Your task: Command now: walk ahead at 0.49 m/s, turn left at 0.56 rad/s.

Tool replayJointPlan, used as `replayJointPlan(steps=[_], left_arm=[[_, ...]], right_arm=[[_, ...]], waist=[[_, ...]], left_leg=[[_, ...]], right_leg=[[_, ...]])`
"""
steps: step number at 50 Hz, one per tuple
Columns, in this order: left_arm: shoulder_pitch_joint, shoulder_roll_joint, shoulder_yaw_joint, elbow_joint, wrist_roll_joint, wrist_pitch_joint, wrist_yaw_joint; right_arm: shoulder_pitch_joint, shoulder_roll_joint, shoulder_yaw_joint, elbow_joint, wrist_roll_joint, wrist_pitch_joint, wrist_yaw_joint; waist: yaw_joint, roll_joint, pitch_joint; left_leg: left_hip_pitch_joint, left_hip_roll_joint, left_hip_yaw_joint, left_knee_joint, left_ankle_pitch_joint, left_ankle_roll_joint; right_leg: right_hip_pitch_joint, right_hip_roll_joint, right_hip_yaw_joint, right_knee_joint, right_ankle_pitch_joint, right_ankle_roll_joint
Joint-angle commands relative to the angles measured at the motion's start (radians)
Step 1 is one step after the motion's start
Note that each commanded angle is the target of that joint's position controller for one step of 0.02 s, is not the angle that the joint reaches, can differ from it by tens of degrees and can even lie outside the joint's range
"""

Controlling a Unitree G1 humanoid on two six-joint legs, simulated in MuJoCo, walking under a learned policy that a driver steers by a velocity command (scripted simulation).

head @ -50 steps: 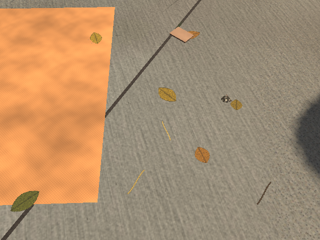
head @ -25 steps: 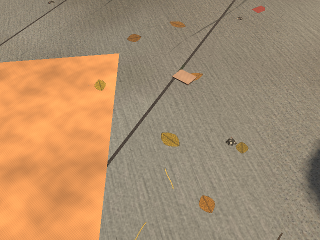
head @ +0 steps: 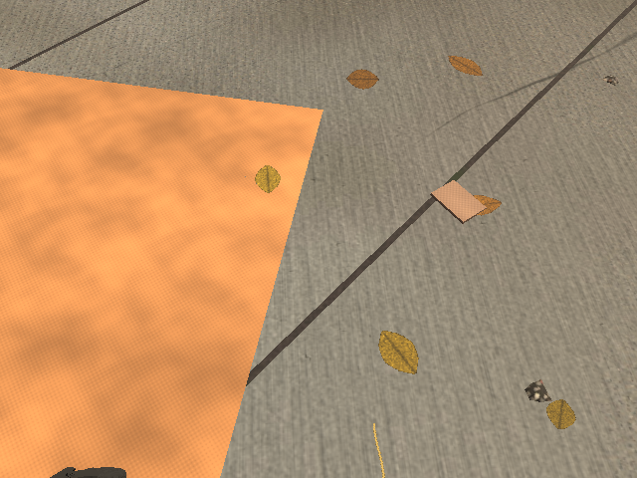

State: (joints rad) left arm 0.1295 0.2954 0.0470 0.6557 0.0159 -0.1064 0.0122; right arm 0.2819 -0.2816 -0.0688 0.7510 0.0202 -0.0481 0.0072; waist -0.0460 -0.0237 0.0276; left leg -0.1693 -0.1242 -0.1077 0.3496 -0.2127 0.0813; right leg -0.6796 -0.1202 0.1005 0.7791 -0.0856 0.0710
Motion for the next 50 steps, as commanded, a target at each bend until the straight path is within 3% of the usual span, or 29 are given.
replayJointPlan(steps=[1,3,5,7,8,9,10,11,12,13,14,16,21,25,29,31,32,33,34,35,36,37,38,39,40,42,44,47,50], left_arm=[[-0.078,0.053,0.007,-0.073,-0.015,-0.015,-0.01],[-0.087,0.088,0.02,-0.082,-0.026,-0.021,-0.017],[-0.052,0.121,0.036,-0.081,-0.029,-0.027,-0.021],[0.098,0.157,0.061,-0.053,-0.019,-0.036,-0.015],[0.24,0.213,0.075,-0.047,-0.002,-0.036,-0.005],[0.303,0.295,0.092,-0.01,0.013,-0.022,-0.013],[0.281,0.194,0.074,-0.027,-0.005,-0.018,-0.017],[0.236,0.136,0.057,-0.035,-0.01,-0.012,-0.011],[0.187,0.118,0.047,-0.037,-0.002,-0.006,-0.01],[0.156,0.096,0.04,-0.029,0.002,-0.002,-0.008],[0.142,0.084,0.034,-0.025,0.006,-0.003,-0.005],[0.134,0.077,0.036,-0.007,-0.005,-0.011,-0.006],[0.166,0.12,0.052,0.051,-0.008,-0.013,-0.012],[0.191,0.147,0.057,0.092,-0.028,0.002,-0.01],[0.25,0.176,0.065,0.145,-0.048,0.023,-0.013],[0.24,0.196,0.069,0.16,-0.054,0.034,-0.01],[0.225,0.199,0.067,0.167,-0.058,0.04,-0.006],[0.234,0.175,0.055,0.169,-0.051,0.041,-0.001],[0.233,0.111,0.027,0.136,-0.013,0.035,0.001],[0.341,0.018,-0.003,0.121,-0.019,0.014,-0.011],[0.244,0.124,0.024,0.126,-0.049,-0.003,-0.018],[0.159,0.148,0.031,0.093,-0.066,-0.011,-0.021],[0.128,0.132,0.028,0.093,-0.052,-0.013,-0.014],[0.127,0.125,0.032,0.096,-0.033,-0.009,-0.011],[0.157,0.113,0.031,0.104,-0.03,0.001,-0.014],[0.181,0.079,0.026,0.115,-0.03,0.022,-0.015],[0.127,0.069,0.022,0.096,-0.021,0.034,-0.01],[0.026,0.048,0.012,0.069,-0.017,0.03,-0.016],[-0.067,0.029,-0.001,0.051,-0.029,0.02,-0.035]], right_arm=[[0.008,-0.176,-0.047,-0.061,0.009,-0.004,-0.014],[0.029,-0.169,-0.046,-0.055,0.016,0.003,-0.018],[0.023,-0.165,-0.046,-0.059,0.011,0.007,-0.019],[0.016,-0.117,-0.031,-0.07,0.001,0.006,-0.014],[0.037,-0.044,-0.005,-0.089,-0.019,0.002,-0.009],[0.178,0.005,0.012,-0.125,0.016,-0.012,-0.006],[0.156,-0.11,-0.007,-0.094,0.031,-0.009,-0.011],[0.045,-0.163,-0.023,-0.109,0.021,-0.003,-0.012],[-0.01,-0.154,-0.024,-0.121,0.007,0.003,-0.014],[-0.041,-0.143,-0.027,-0.135,-0.002,0.004,-0.011],[-0.035,-0.125,-0.029,-0.139,0.004,0.009,-0.004],[-0.023,-0.09,-0.024,-0.142,0.012,0.023,0.001],[-0.103,-0.038,-0.005,-0.156,-0.004,0.026,0.007],[-0.233,-0.021,0.01,-0.174,-0.004,0.003,0.03],[-0.316,-0.038,0.009,-0.208,0.002,-0.008,0.044],[-0.271,-0.072,-0.006,-0.203,-0.005,-0.01,0.045],[-0.161,-0.1,-0.024,-0.172,-0.01,-0.01,0.041],[-0.005,-0.151,-0.052,-0.121,-0.012,-0.007,0.03],[0.175,-0.24,-0.076,-0.089,-0.017,0.002,0.01],[0.153,-0.288,-0.07,-0.088,-0.019,-0.001,0.014],[0.135,-0.195,-0.049,-0.091,-0.01,-0.007,0.018],[0.078,-0.161,-0.035,-0.087,-0.008,-0.013,0.019],[0.017,-0.134,-0.025,-0.087,-0.008,-0.017,0.021],[-0.031,-0.105,-0.018,-0.089,-0.015,-0.021,0.024],[-0.052,-0.089,-0.014,-0.09,-0.026,-0.026,0.024],[-0.057,-0.092,-0.017,-0.075,-0.021,-0.041,0.022],[-0.04,-0.112,-0.022,-0.051,-0.019,-0.051,0.016],[-0.002,-0.126,-0.024,-0.022,-0.016,-0.046,0.002],[0.036,-0.151,-0.027,0.003,-0.015,-0.041,-0.005]], waist=[[-0.023,0.1,-0.035],[-0.017,0.117,-0.046],[0.015,0.141,-0.055],[0.103,0.131,-0.123],[0.152,0.0,-0.268],[0.076,-0.367,-0.365],[0.109,-0.24,-0.3],[0.139,-0.136,-0.177],[0.124,-0.064,-0.115],[0.108,-0.061,-0.062],[0.087,-0.082,-0.039],[0.071,-0.108,-0.025],[0.074,-0.039,-0.006],[0.111,-0.031,0.031],[0.12,-0.05,0.055],[0.072,-0.076,0.015],[0.001,-0.076,-0.054],[-0.068,-0.062,-0.151],[-0.125,0.094,-0.294],[-0.026,0.298,-0.415],[-0.075,0.175,-0.35],[-0.06,0.158,-0.203],[-0.024,0.087,-0.133],[0.01,0.084,-0.085],[0.043,0.109,-0.08],[0.07,0.1,-0.07],[0.067,0.076,-0.032],[0.037,0.069,0.0],[-0.004,0.076,0.022]], left_leg=[[-0.158,0.187,-0.14,-0.089,0.149,0.146],[-0.085,0.219,-0.213,-0.029,0.081,0.124],[-0.03,0.251,-0.279,0.042,0.062,0.099],[-0.063,0.19,-0.253,0.222,0.105,0.045],[-0.167,0.117,-0.16,0.513,-0.048,0.005],[-0.512,0.007,-0.045,0.847,-0.407,-0.049],[-0.629,0.09,-0.073,0.98,-0.343,-0.061],[-0.657,0.122,-0.049,1.007,-0.244,-0.065],[-0.623,0.156,-0.024,0.985,-0.172,-0.069],[-0.601,0.181,-0.026,0.935,-0.126,-0.072],[-0.556,0.205,-0.022,0.904,-0.098,-0.072],[-0.529,0.217,0.003,0.852,-0.082,-0.08],[-0.556,0.215,0.0,0.61,0.06,-0.092],[-0.483,0.197,0.081,0.365,0.203,-0.079],[-0.454,0.179,0.116,0.246,0.131,-0.037],[-0.344,0.139,0.15,0.198,0.068,0.001],[-0.176,0.104,0.181,0.15,0.106,0.027],[0.072,0.094,0.176,0.153,0.144,0.054],[0.39,0.312,-0.102,0.191,0.199,0.12],[0.59,0.511,-0.585,0.041,-0.024,0.276],[0.526,0.491,-0.574,-0.027,-0.125,0.245],[0.399,0.454,-0.42,-0.046,-0.073,0.207],[0.264,0.412,-0.317,-0.065,0.022,0.182],[0.156,0.376,-0.239,-0.095,0.104,0.172],[0.088,0.357,-0.198,-0.126,0.149,0.168],[0.025,0.348,-0.137,-0.174,0.223,0.181],[0.002,0.344,-0.085,-0.204,0.284,0.189],[0.014,0.31,-0.005,-0.217,0.297,0.157],[0.033,0.301,0.06,-0.233,0.244,0.127]], right_leg=[[0.221,0.097,-0.071,-0.181,0.178,0.015],[0.234,0.099,-0.032,-0.245,0.151,0.002],[0.275,0.097,-0.018,-0.267,0.066,-0.03],[0.503,0.072,-0.019,-0.308,0.019,-0.091],[0.743,-0.106,0.155,-0.307,-0.08,-0.152],[0.998,-0.321,0.667,-0.437,-0.331,-0.321],[0.96,-0.315,0.731,-0.485,-0.565,-0.308],[0.853,-0.266,0.544,-0.489,-0.521,-0.262],[0.74,-0.22,0.401,-0.49,-0.358,-0.238],[0.656,-0.18,0.3,-0.507,-0.235,-0.234],[0.595,-0.153,0.218,-0.535,-0.173,-0.226],[0.556,-0.139,0.122,-0.577,-0.098,-0.238],[0.584,-0.148,-0.014,-0.626,0.056,-0.27],[0.595,-0.122,-0.116,-0.635,0.094,-0.25],[0.698,-0.166,-0.117,-0.6,0.179,-0.238],[0.739,-0.169,-0.139,-0.505,0.428,-0.218],[0.72,-0.142,-0.18,-0.374,0.586,-0.195],[0.62,-0.097,-0.22,-0.184,0.592,-0.162],[0.363,-0.035,-0.241,0.165,0.191,-0.116],[0.04,0.135,-0.111,0.454,-0.51,-0.074],[-0.067,0.089,-0.005,0.541,-0.497,-0.083],[-0.122,0.048,-0.029,0.528,-0.403,-0.096],[-0.086,0.006,-0.044,0.474,-0.31,-0.096],[-0.04,-0.018,-0.043,0.417,-0.251,-0.088],[0.025,-0.037,-0.031,0.393,-0.207,-0.083],[0.062,-0.042,-0.039,0.344,-0.175,-0.065],[0.02,-0.044,-0.042,0.262,-0.11,-0.043],[-0.002,-0.03,-0.054,0.063,0.066,-0.037],[0.045,0.007,-0.09,-0.114,0.204,-0.051]])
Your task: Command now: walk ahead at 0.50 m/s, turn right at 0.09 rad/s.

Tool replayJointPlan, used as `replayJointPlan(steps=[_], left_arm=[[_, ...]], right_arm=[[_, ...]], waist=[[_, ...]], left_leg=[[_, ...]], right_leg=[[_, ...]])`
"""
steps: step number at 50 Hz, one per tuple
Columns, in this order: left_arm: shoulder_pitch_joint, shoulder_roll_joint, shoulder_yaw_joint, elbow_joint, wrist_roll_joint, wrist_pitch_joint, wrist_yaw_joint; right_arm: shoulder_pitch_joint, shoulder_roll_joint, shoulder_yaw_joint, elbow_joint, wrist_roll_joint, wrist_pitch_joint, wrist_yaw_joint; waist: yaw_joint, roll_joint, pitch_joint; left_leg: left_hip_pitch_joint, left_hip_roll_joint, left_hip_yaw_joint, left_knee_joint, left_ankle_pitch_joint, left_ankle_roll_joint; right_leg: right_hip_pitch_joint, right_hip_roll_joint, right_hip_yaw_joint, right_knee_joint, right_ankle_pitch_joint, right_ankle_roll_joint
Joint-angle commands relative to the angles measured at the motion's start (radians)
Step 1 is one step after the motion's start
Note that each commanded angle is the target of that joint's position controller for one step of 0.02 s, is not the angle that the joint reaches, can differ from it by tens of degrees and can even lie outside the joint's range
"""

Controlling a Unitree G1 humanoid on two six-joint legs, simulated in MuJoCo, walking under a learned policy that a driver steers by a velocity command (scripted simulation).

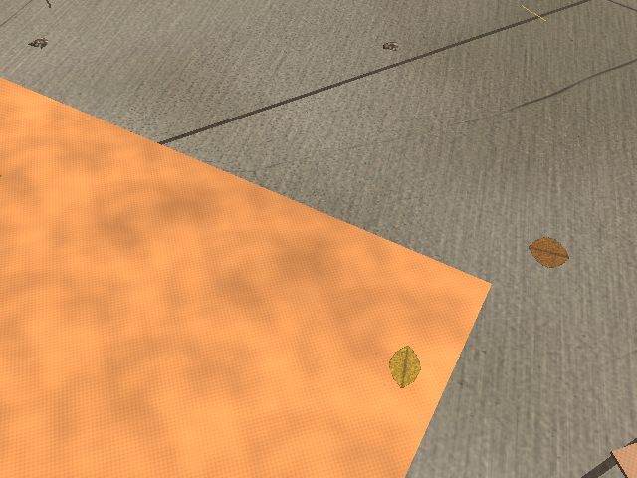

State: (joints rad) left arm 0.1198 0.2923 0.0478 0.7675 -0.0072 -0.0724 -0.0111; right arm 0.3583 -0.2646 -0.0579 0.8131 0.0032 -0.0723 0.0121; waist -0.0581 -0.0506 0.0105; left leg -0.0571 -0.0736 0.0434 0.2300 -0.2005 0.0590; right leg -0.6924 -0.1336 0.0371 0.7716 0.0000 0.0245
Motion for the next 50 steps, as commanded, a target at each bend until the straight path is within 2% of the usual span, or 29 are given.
replayJointPlan(steps=[1,5,7,8,9,10,11,12,13,14,15,17,20,22,25,29,31,33,34,35,36,37,38,39,40,41,43,46,50], left_arm=[[-0.083,0.034,-0.003,-0.069,-0.011,-0.015,-0.018],[-0.152,0.051,-0.001,-0.112,-0.017,-0.012,-0.042],[-0.131,0.067,0.006,-0.121,-0.011,-0.012,-0.052],[-0.082,0.087,0.017,-0.114,-0.008,-0.009,-0.052],[0.029,0.117,0.037,-0.089,-0.005,-0.007,-0.049],[0.177,0.173,0.066,-0.052,-0.007,-0.003,-0.04],[0.29,0.29,0.098,-0.047,-0.002,0.001,-0.03],[0.305,0.251,0.084,-0.045,-0.022,-0.001,-0.033],[0.288,0.188,0.063,-0.05,-0.015,-0.001,-0.03],[0.233,0.166,0.057,-0.062,-0.009,-0.002,-0.026],[0.175,0.144,0.049,-0.073,-0.005,0.0,-0.024],[0.107,0.114,0.039,-0.102,0.01,-0.002,-0.018],[0.111,0.133,0.047,-0.107,0.0,-0.006,-0.003],[0.141,0.157,0.055,-0.098,-0.005,-0.005,0.01],[0.184,0.163,0.059,-0.083,-0.013,0.005,0.022],[0.245,0.158,0.061,-0.062,-0.022,0.021,0.028],[0.246,0.156,0.063,-0.063,-0.018,0.029,0.032],[0.223,0.14,0.06,-0.073,-0.015,0.036,0.032],[0.218,0.099,0.045,-0.083,-0.009,0.033,0.028],[0.241,0.035,0.022,-0.1,0.009,0.03,0.026],[0.367,0.016,0.013,-0.133,-0.027,0.02,0.026],[0.342,0.126,0.033,-0.101,-0.035,0.022,0.03],[0.238,0.167,0.046,-0.113,-0.026,0.028,0.029],[0.195,0.151,0.046,-0.12,-0.017,0.032,0.029],[0.165,0.137,0.049,-0.134,-0.01,0.032,0.025],[0.168,0.119,0.049,-0.139,-0.016,0.036,0.018],[0.165,0.079,0.042,-0.15,-0.023,0.046,0.011],[0.112,0.058,0.035,-0.18,-0.015,0.052,0.008],[0.026,0.042,0.025,-0.199,-0.016,0.04,-0.013]], right_arm=[[-0.021,-0.175,-0.04,-0.047,0.003,-0.016,-0.011],[0.015,-0.181,-0.047,-0.004,0.007,-0.002,-0.016],[-0.003,-0.194,-0.052,-0.001,0.008,0.009,-0.022],[-0.015,-0.205,-0.055,-0.005,0.006,0.015,-0.027],[-0.035,-0.21,-0.055,-0.011,0.005,0.026,-0.033],[-0.027,-0.195,-0.046,-0.025,-0.002,0.032,-0.044],[0.068,-0.11,-0.014,-0.071,-0.018,0.013,-0.038],[0.057,-0.075,0.006,-0.065,-0.026,-0.018,-0.025],[-0.025,-0.155,-0.015,-0.087,0.014,-0.046,-0.007],[-0.102,-0.16,-0.012,-0.113,0.031,-0.062,-0.003],[-0.147,-0.154,-0.013,-0.12,0.01,-0.068,-0.008],[-0.125,-0.159,-0.024,-0.123,-0.012,-0.051,-0.016],[-0.124,-0.124,-0.019,-0.13,-0.02,-0.025,-0.021],[-0.201,-0.103,-0.01,-0.153,-0.022,-0.021,-0.024],[-0.313,-0.078,0.0,-0.179,-0.015,-0.029,-0.016],[-0.393,-0.106,-0.008,-0.205,0.003,-0.045,0.001],[-0.383,-0.13,-0.018,-0.206,0.005,-0.054,0.007],[-0.285,-0.152,-0.034,-0.181,0.006,-0.064,0.004],[-0.183,-0.183,-0.048,-0.164,-0.006,-0.068,-0.003],[-0.033,-0.241,-0.062,-0.151,-0.016,-0.066,-0.012],[0.024,-0.3,-0.077,-0.112,-0.019,-0.05,-0.004],[-0.017,-0.196,-0.056,-0.135,0.0,-0.045,0.0],[-0.054,-0.145,-0.042,-0.141,0.002,-0.039,-0.004],[-0.096,-0.131,-0.033,-0.145,-0.008,-0.034,-0.005],[-0.122,-0.112,-0.028,-0.135,-0.012,-0.031,-0.006],[-0.134,-0.104,-0.023,-0.129,-0.017,-0.032,-0.009],[-0.133,-0.104,-0.026,-0.112,-0.011,-0.04,-0.01],[-0.124,-0.141,-0.039,-0.086,-0.009,-0.043,-0.011],[-0.121,-0.17,-0.044,-0.062,-0.006,-0.031,-0.015]], waist=[[-0.005,0.102,0.046],[-0.017,0.096,0.069],[0.007,0.112,0.046],[0.035,0.13,0.003],[0.098,0.13,-0.067],[0.16,0.097,-0.158],[0.143,-0.099,-0.299],[0.141,-0.174,-0.397],[0.168,-0.115,-0.315],[0.157,-0.047,-0.199],[0.124,0.045,-0.104],[0.058,0.001,-0.064],[0.039,-0.002,-0.043],[0.063,0.0,-0.019],[0.108,-0.021,-0.009],[0.132,-0.032,-0.006],[0.115,-0.051,-0.01],[0.056,-0.072,-0.038],[0.006,-0.051,-0.119],[-0.041,0.09,-0.261],[0.027,0.433,-0.33],[0.002,0.278,-0.231],[-0.022,0.184,-0.119],[-0.005,0.119,-0.063],[0.009,0.12,-0.019],[0.028,0.149,-0.007],[0.036,0.166,0.001],[0.035,0.129,0.015],[0.008,0.112,0.029]], left_leg=[[-0.054,0.264,-0.082,-0.113,0.215,0.146],[0.107,0.329,-0.047,-0.062,0.261,0.116],[0.163,0.34,-0.019,0.016,0.455,0.091],[0.178,0.333,0.0,0.096,0.639,0.074],[0.162,0.305,0.04,0.254,0.797,0.049],[0.042,0.261,0.08,0.477,0.764,0.011],[-0.381,0.139,0.095,0.881,0.387,-0.061],[-0.611,-0.004,-0.067,1.084,-0.343,-0.083],[-0.718,0.062,-0.166,1.148,-0.316,-0.057],[-0.736,0.105,-0.149,1.107,-0.238,-0.038],[-0.708,0.141,-0.133,1.013,-0.177,-0.033],[-0.582,0.177,-0.142,0.902,-0.122,-0.052],[-0.551,0.169,-0.113,0.774,-0.058,-0.097],[-0.552,0.155,-0.107,0.627,0.072,-0.118],[-0.473,0.108,-0.101,0.409,0.257,-0.128],[-0.43,0.076,-0.129,0.284,0.27,-0.117],[-0.402,0.072,-0.142,0.249,0.194,-0.096],[-0.265,0.071,-0.119,0.197,0.146,-0.056],[-0.079,0.128,-0.153,0.198,0.133,-0.013],[0.181,0.311,-0.336,0.211,0.076,0.047],[0.408,0.496,-0.803,0.106,-0.18,0.197],[0.341,0.482,-0.801,0.069,-0.356,0.171],[0.23,0.438,-0.631,0.063,-0.301,0.128],[0.123,0.394,-0.512,0.045,-0.164,0.11],[0.051,0.362,-0.429,0.023,-0.063,0.109],[-0.002,0.336,-0.354,-0.002,-0.002,0.099],[-0.038,0.32,-0.26,-0.041,0.072,0.111],[-0.031,0.336,-0.166,-0.072,0.193,0.135],[-0.007,0.308,-0.017,-0.076,0.284,0.109]], right_leg=[[0.06,0.028,-0.029,-0.136,0.134,-0.012],[0.008,0.052,-0.009,-0.209,0.048,-0.064],[0.053,0.083,-0.039,-0.221,-0.045,-0.096],[0.133,0.117,-0.072,-0.215,-0.091,-0.114],[0.286,0.162,-0.108,-0.234,-0.093,-0.139],[0.527,0.166,-0.071,-0.238,-0.059,-0.172],[0.948,-0.078,0.37,-0.235,-0.141,-0.338],[1.093,-0.198,0.777,-0.429,-0.272,-0.427],[1.053,-0.178,0.693,-0.462,-0.343,-0.374],[0.917,-0.142,0.563,-0.469,-0.297,-0.338],[0.76,-0.102,0.46,-0.491,-0.204,-0.313],[0.577,-0.057,0.384,-0.53,-0.046,-0.314],[0.47,-0.02,0.295,-0.564,0.043,-0.32],[0.438,0.007,0.252,-0.569,0.046,-0.298],[0.406,0.051,0.221,-0.552,-0.044,-0.251],[0.481,0.021,0.312,-0.482,-0.12,-0.233],[0.538,0.0,0.373,-0.421,-0.119,-0.22],[0.539,0.019,0.393,-0.335,-0.079,-0.191],[0.489,0.069,0.351,-0.195,-0.064,-0.16],[0.354,0.148,0.243,0.094,-0.274,-0.118],[0.01,0.241,0.139,0.372,-0.619,-0.069],[-0.091,0.153,0.162,0.486,-0.561,-0.052],[-0.11,0.125,0.135,0.508,-0.466,-0.044],[-0.076,0.093,0.111,0.492,-0.396,-0.035],[-0.062,0.068,0.109,0.45,-0.35,-0.03],[-0.02,0.043,0.101,0.426,-0.323,-0.03],[-0.008,0.028,0.073,0.392,-0.298,-0.022],[-0.055,0.014,0.066,0.293,-0.218,-0.005],[-0.015,0.023,0.018,0.073,-0.02,-0.012]])
Over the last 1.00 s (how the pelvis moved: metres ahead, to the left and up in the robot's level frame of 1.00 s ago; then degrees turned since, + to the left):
0.52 0.09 0.00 19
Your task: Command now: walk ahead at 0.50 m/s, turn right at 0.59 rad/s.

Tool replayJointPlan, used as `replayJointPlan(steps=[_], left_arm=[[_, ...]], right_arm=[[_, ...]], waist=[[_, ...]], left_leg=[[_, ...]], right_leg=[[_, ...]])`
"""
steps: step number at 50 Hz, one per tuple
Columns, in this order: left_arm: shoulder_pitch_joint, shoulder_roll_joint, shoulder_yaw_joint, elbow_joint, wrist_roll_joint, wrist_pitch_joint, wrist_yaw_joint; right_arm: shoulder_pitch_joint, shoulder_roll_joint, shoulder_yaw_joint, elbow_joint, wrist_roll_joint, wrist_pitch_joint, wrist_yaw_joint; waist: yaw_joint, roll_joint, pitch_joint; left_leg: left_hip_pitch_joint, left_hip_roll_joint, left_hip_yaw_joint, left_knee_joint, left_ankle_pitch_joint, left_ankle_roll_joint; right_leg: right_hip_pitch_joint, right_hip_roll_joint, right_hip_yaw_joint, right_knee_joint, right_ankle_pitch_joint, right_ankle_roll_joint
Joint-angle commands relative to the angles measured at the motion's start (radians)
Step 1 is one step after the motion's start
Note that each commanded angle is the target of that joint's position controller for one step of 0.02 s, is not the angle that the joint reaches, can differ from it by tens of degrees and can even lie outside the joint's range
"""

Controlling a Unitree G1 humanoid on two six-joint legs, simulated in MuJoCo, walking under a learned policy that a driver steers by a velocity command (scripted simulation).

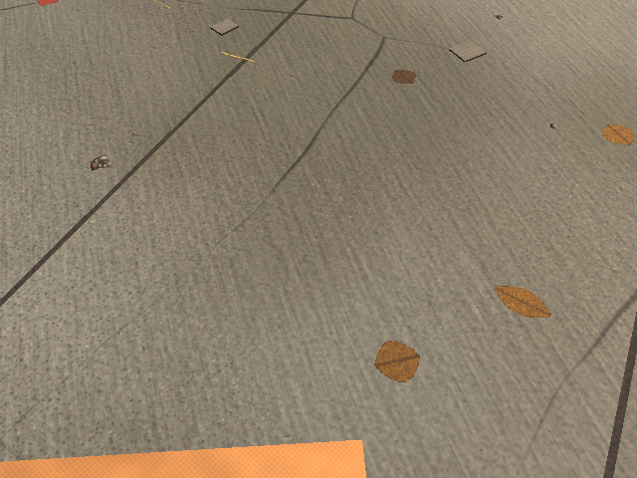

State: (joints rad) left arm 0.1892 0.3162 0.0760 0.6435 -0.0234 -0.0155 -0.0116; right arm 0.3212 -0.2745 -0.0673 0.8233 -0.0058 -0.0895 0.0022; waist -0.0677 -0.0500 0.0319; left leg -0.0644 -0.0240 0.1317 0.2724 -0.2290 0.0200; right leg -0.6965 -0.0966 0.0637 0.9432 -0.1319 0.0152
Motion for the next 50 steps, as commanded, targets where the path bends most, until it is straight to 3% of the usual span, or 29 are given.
replayJointPlan(steps=[1,5,7,8,9,10,11,12,13,14,15,16,17,20,23,27,32,35,36,37,38,39,40,41,42,43,44,46,50], left_arm=[[-0.08,0.011,-0.007,-0.085,0.001,-0.02,-0.019],[-0.179,0.007,-0.011,-0.131,-0.002,-0.021,-0.042],[-0.171,0.025,-0.002,-0.144,0.003,-0.021,-0.046],[-0.13,0.047,0.01,-0.138,0.009,-0.02,-0.044],[-0.017,0.082,0.031,-0.11,0.012,-0.017,-0.04],[0.143,0.131,0.059,-0.062,0.009,-0.012,-0.026],[0.271,0.222,0.08,-0.036,0.016,-0.004,-0.004],[0.239,0.248,0.07,-0.053,0.008,-0.014,-0.006],[0.222,0.157,0.043,-0.056,0.016,-0.024,-0.014],[0.184,0.132,0.033,-0.043,0.023,-0.033,-0.015],[0.126,0.109,0.025,-0.028,0.022,-0.043,-0.016],[0.075,0.06,0.012,-0.024,0.025,-0.052,-0.018],[0.052,0.066,0.012,-0.024,0.034,-0.062,-0.016],[0.028,0.06,0.017,0.008,0.038,-0.092,-0.013],[0.052,0.064,0.02,0.042,0.046,-0.099,0.0],[0.063,0.084,0.023,0.07,0.039,-0.096,0.013],[0.137,0.11,0.036,0.127,0.018,-0.063,0.022],[0.114,0.148,0.046,0.127,0.011,-0.037,0.037],[0.104,0.161,0.048,0.124,0.01,-0.028,0.043],[0.086,0.165,0.046,0.12,0.007,-0.021,0.048],[0.083,0.151,0.037,0.109,0.012,-0.027,0.053],[0.196,-0.004,-0.011,0.062,0.05,-0.054,0.033],[0.135,0.046,-0.014,0.06,0.019,-0.096,0.016],[0.043,0.107,0.002,0.043,-0.022,-0.116,0.005],[0.022,0.101,-0.003,0.038,-0.016,-0.123,0.008],[0.011,0.103,0.003,0.05,0.011,-0.118,0.018],[0.023,0.112,0.011,0.052,0.024,-0.104,0.022],[0.074,0.078,0.007,0.064,0.025,-0.072,0.025],[0.048,0.026,-0.014,0.065,0.035,-0.049,0.035]], right_arm=[[-0.07,-0.167,-0.036,-0.064,0.006,-0.011,-0.007],[-0.01,-0.198,-0.044,-0.026,0.025,0.009,-0.007],[0.001,-0.22,-0.049,-0.013,0.036,0.019,-0.006],[0.001,-0.238,-0.053,-0.009,0.04,0.024,-0.008],[-0.008,-0.245,-0.052,-0.006,0.042,0.03,-0.01],[-0.005,-0.222,-0.04,-0.004,0.037,0.031,-0.014],[0.029,-0.135,-0.007,-0.034,0.004,0.021,-0.01],[0.1,-0.077,0.023,-0.038,0.009,-0.002,0.004],[0.005,-0.184,-0.009,-0.039,0.049,-0.016,0.015],[-0.078,-0.18,-0.007,-0.07,0.072,-0.022,0.019],[-0.097,-0.157,-0.003,-0.067,0.057,-0.021,0.013],[-0.101,-0.155,-0.009,-0.052,0.036,-0.008,0.006],[-0.04,-0.143,-0.009,-0.038,0.039,0.007,0.008],[-0.016,-0.108,-0.008,-0.015,0.039,0.042,0.001],[-0.088,-0.09,-0.008,-0.036,0.033,0.043,0.0],[-0.189,-0.06,0.005,-0.065,0.027,0.031,0.022],[-0.309,-0.048,0.015,-0.139,0.025,0.029,0.053],[-0.272,-0.082,-0.002,-0.167,0.026,0.035,0.067],[-0.202,-0.109,-0.017,-0.159,0.027,0.039,0.066],[-0.07,-0.154,-0.042,-0.132,0.029,0.041,0.059],[0.094,-0.224,-0.075,-0.099,0.03,0.049,0.041],[0.113,-0.331,-0.095,-0.096,0.038,0.047,0.028],[0.116,-0.268,-0.072,-0.13,0.023,0.036,0.028],[0.069,-0.205,-0.053,-0.13,0.009,0.029,0.026],[-0.001,-0.169,-0.042,-0.14,0.011,0.025,0.025],[-0.068,-0.132,-0.031,-0.148,0.017,0.027,0.023],[-0.097,-0.111,-0.021,-0.157,0.008,0.027,0.018],[-0.126,-0.121,-0.02,-0.158,0.0,0.026,0.014],[-0.137,-0.15,-0.024,-0.131,0.005,0.03,-0.002]], waist=[[0.004,0.107,0.017],[-0.02,0.103,0.05],[0.011,0.119,0.033],[0.045,0.139,-0.004],[0.119,0.135,-0.069],[0.201,0.112,-0.15],[0.218,-0.058,-0.271],[0.147,-0.206,-0.437],[0.201,-0.06,-0.39],[0.189,-0.047,-0.235],[0.141,0.015,-0.147],[0.11,0.016,-0.091],[0.074,-0.047,-0.09],[0.046,-0.01,-0.043],[0.065,0.007,0.001],[0.104,0.011,0.033],[0.148,0.021,0.074],[0.098,-0.029,0.008],[0.055,-0.048,-0.043],[-0.024,-0.039,-0.115],[-0.106,0.024,-0.204],[0.002,0.3,-0.293],[-0.045,0.22,-0.441],[-0.065,0.151,-0.314],[-0.022,0.076,-0.215],[0.017,0.027,-0.137],[0.048,0.049,-0.116],[0.09,0.066,-0.104],[0.09,0.113,-0.124]], left_leg=[[0.008,0.258,-0.079,-0.117,0.319,0.141],[0.094,0.293,-0.026,-0.091,0.384,0.121],[0.135,0.309,-0.005,-0.018,0.618,0.112],[0.15,0.309,0.009,0.061,0.788,0.104],[0.132,0.292,0.035,0.207,0.897,0.087],[0.01,0.257,0.064,0.406,0.847,0.057],[-0.334,0.183,0.074,0.756,0.365,0.011],[-0.573,0.018,-0.083,1.057,-0.355,-0.021],[-0.652,0.069,-0.215,1.116,-0.326,-0.007],[-0.683,0.104,-0.201,1.086,-0.262,0.006],[-0.657,0.15,-0.197,0.995,-0.181,0.007],[-0.613,0.176,-0.2,0.932,-0.119,0.009],[-0.544,0.185,-0.215,0.925,-0.072,-0.005],[-0.535,0.179,-0.232,0.868,0.006,-0.035],[-0.626,0.159,-0.261,0.724,0.163,-0.049],[-0.598,0.135,-0.191,0.491,0.352,-0.036],[-0.675,0.113,-0.129,0.356,0.265,0.012],[-0.561,0.038,-0.046,0.347,0.107,0.065],[-0.461,-0.001,-0.019,0.356,0.058,0.089],[-0.271,-0.04,-0.014,0.315,0.079,0.122],[0.028,0.003,-0.136,0.264,0.12,0.173],[0.409,0.278,-0.673,0.228,0.031,0.367],[0.505,0.381,-0.985,0.068,0.027,0.443],[0.415,0.355,-0.792,0.061,0.201,0.376],[0.261,0.316,-0.632,0.086,0.409,0.33],[0.111,0.276,-0.509,0.088,0.563,0.293],[0.0,0.256,-0.448,0.07,0.657,0.281],[-0.121,0.226,-0.369,0.031,0.764,0.276],[-0.166,0.153,-0.224,0.029,0.834,0.225]], right_leg=[[0.004,-0.008,-0.027,-0.151,0.145,-0.009],[0.031,0.016,-0.077,-0.282,0.11,-0.049],[0.107,0.063,-0.11,-0.321,0.009,-0.088],[0.187,0.099,-0.134,-0.332,-0.04,-0.111],[0.348,0.136,-0.151,-0.379,-0.024,-0.141],[0.609,0.154,-0.137,-0.423,0.05,-0.172],[0.977,-0.072,0.194,-0.407,0.056,-0.256],[1.125,-0.302,0.694,-0.566,-0.056,-0.414],[1.062,-0.288,0.613,-0.604,-0.091,-0.366],[0.913,-0.247,0.431,-0.614,-0.028,-0.322],[0.77,-0.198,0.315,-0.636,0.036,-0.282],[0.679,-0.146,0.221,-0.672,0.09,-0.244],[0.604,-0.156,0.183,-0.711,0.118,-0.256],[0.521,-0.14,0.067,-0.794,0.149,-0.254],[0.557,-0.124,-0.038,-0.815,0.213,-0.227],[0.591,-0.107,-0.152,-0.841,0.213,-0.187],[0.786,-0.169,-0.202,-0.773,0.339,-0.173],[0.85,-0.179,-0.24,-0.61,0.767,-0.139],[0.846,-0.173,-0.251,-0.495,0.913,-0.125],[0.784,-0.146,-0.271,-0.311,0.936,-0.099],[0.582,-0.103,-0.274,-0.04,0.711,-0.057],[0.106,0.098,-0.222,0.343,-0.269,0.018],[-0.03,0.166,0.013,0.502,-0.481,0.015],[-0.089,0.097,0.048,0.491,-0.403,-0.005],[-0.057,0.048,0.033,0.406,-0.328,-0.014],[-0.009,0.013,0.009,0.324,-0.3,-0.006],[0.071,-0.005,0.007,0.284,-0.28,0.001],[0.156,-0.003,-0.011,0.205,-0.249,0.024],[0.215,0.026,-0.048,-0.076,-0.039,0.05]])
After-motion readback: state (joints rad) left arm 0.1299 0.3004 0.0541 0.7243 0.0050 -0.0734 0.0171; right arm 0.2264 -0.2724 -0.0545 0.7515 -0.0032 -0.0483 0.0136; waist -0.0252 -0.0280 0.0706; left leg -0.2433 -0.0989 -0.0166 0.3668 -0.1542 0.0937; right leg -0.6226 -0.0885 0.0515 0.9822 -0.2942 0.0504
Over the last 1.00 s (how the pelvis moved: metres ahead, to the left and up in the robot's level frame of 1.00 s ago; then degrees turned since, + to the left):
0.56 -0.11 0.00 -32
